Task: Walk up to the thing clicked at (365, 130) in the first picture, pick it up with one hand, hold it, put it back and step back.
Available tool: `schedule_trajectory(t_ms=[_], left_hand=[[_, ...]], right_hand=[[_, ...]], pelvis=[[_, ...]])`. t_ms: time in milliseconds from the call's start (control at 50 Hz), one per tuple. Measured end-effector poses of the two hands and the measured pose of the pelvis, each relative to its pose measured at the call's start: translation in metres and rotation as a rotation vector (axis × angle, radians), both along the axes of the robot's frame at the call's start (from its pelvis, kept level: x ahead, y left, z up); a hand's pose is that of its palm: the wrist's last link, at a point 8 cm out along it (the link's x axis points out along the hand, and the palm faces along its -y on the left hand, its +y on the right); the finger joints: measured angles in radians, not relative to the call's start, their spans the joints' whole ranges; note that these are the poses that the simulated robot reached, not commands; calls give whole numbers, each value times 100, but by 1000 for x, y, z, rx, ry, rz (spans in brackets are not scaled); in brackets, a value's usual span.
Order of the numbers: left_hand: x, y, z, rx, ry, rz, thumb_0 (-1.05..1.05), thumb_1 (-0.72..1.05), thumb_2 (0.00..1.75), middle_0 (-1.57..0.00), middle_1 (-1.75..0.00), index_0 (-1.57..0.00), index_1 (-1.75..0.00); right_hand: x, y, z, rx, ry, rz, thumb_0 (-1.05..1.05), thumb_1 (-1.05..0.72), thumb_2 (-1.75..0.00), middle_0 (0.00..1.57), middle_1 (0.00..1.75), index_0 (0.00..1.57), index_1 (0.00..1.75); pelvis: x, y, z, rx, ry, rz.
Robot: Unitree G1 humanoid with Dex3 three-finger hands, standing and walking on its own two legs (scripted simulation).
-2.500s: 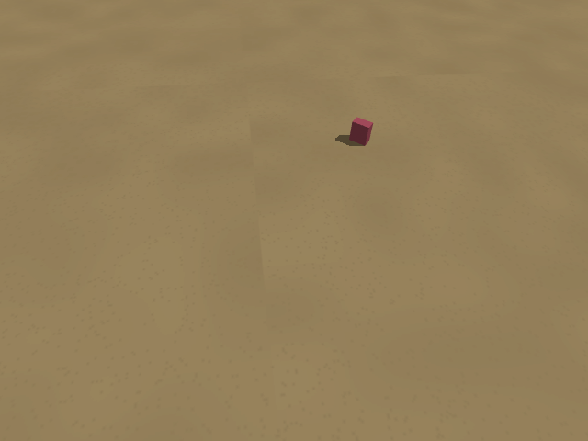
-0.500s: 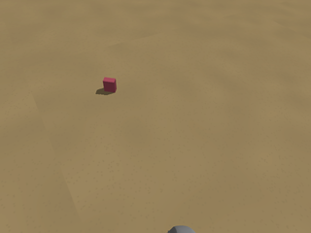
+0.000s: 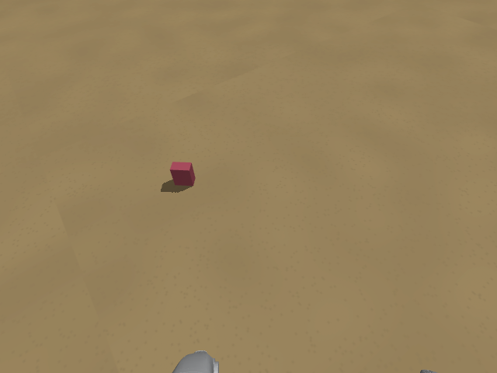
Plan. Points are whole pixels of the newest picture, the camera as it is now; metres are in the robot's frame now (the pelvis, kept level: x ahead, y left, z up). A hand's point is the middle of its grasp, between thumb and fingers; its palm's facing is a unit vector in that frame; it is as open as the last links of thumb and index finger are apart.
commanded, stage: walk up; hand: left
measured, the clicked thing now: (183, 174) +1.12 +0.41 -0.71
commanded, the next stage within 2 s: none
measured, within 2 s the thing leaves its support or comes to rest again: neither
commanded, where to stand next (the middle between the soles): +0.73 +0.19 m, yaw -4 degrees
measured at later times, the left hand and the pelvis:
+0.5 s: hand (91, 272) +0.33 +0.35 -0.13, palm faces -0.13 -0.92 -0.38, open 7.4 cm; pelvis +0.23 +0.08 +0.00, yaw -3 degrees
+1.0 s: hand (80, 222) +0.46 +0.44 -0.15, palm faces -0.06 -0.90 -0.42, open 7.4 cm; pelvis +0.42 +0.15 -0.01, yaw -2 degrees
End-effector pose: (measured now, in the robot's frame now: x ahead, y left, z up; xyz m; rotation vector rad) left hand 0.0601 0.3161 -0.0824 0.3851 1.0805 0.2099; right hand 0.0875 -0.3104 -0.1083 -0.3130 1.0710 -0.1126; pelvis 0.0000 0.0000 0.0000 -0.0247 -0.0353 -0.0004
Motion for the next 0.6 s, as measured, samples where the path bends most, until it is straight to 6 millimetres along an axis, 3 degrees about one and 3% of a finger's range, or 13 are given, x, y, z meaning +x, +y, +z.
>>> schedule_trajectory(t_ms=[80, 140, 220, 340, 460, 540, 600], left_hand=[[8, 31, -11, -1, 58, 29, 1, 90, 90, -21, -30, -20, -31], [26, 61, -29, 2, 101, 41, 1, 90, 90, -21, -30, -20, -31], [67, 84, -41, 9, 155, 26, 1, 91, 90, -20, -30, -20, -30], [150, 90, -28, -30, 105, -31, 1, 91, 90, -20, -30, -20, -30], [234, 86, -14, -28, 75, -79, 1, 91, 90, -20, -30, -20, -30], [296, 77, -9, -10, 24, -108, 1, 91, 90, -20, -30, -20, -30], [337, 70, -12, 14, -39, -114, 1, 91, 90, -20, -30, -20, -30]], right_hand=[[52, 15, 11, -31, -23, 25, 0, -90, -90, 20, 30, 21, 30], [83, 27, 15, -75, -49, 20, 0, -90, -90, 20, 30, 21, 30], [100, 43, 20, -106, -70, -43, 0, -90, -90, 20, 30, 21, 30], [99, 66, 28, -93, 37, -108, 0, -90, -90, 20, 30, 21, 30], [110, 76, 16, -57, 133, -151, 0, -90, -90, 20, 30, 21, 30], [133, 77, -4, -25, 178, -169, 1, -90, -90, 20, 30, 21, 30], [163, 74, -23, -10, 187, -169, 1, -90, -90, 20, 30, 21, 30]], pelvis=[[37, 21, -3, -14, 8, -2], [69, 43, -14, -11, 13, -3], [102, 65, -17, 9, 2, -22], [152, 79, 1, 22, -1, -38], [207, 86, 5, 33, 2, -43], [246, 82, -3, 41, 0, -48], [275, 76, -16, 22, -10, -49]])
